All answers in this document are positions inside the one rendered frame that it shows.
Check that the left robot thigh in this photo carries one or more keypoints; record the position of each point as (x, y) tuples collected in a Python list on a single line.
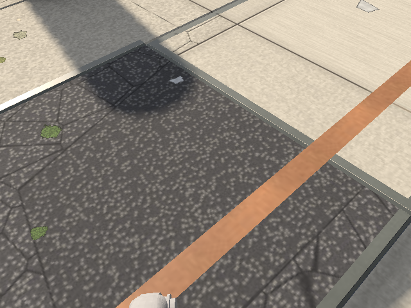
[(154, 300)]

